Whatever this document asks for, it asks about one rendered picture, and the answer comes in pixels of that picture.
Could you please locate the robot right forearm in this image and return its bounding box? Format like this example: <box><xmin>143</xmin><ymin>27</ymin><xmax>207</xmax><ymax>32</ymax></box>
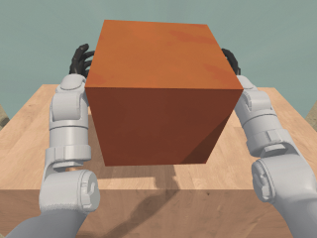
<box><xmin>234</xmin><ymin>75</ymin><xmax>317</xmax><ymax>191</ymax></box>

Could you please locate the robot left forearm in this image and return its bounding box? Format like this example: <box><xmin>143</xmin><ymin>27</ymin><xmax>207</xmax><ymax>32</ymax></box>
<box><xmin>39</xmin><ymin>73</ymin><xmax>91</xmax><ymax>211</ymax></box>

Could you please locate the carton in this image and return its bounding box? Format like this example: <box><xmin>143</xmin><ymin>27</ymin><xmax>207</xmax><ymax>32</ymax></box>
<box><xmin>84</xmin><ymin>20</ymin><xmax>244</xmax><ymax>167</ymax></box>

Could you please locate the left robot upper arm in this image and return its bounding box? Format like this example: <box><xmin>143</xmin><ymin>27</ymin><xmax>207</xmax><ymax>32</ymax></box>
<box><xmin>4</xmin><ymin>169</ymin><xmax>101</xmax><ymax>238</ymax></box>

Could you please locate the pedestal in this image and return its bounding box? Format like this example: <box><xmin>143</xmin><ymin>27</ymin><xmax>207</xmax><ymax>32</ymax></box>
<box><xmin>0</xmin><ymin>84</ymin><xmax>317</xmax><ymax>238</ymax></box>

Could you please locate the right robot upper arm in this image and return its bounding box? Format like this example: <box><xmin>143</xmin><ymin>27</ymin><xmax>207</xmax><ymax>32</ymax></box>
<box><xmin>251</xmin><ymin>153</ymin><xmax>317</xmax><ymax>238</ymax></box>

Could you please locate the right robot hand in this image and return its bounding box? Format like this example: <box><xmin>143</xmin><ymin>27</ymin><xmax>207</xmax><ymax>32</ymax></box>
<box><xmin>221</xmin><ymin>48</ymin><xmax>241</xmax><ymax>75</ymax></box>

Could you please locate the left robot hand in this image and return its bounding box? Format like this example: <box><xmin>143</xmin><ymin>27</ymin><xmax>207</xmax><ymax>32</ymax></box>
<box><xmin>69</xmin><ymin>44</ymin><xmax>95</xmax><ymax>79</ymax></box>

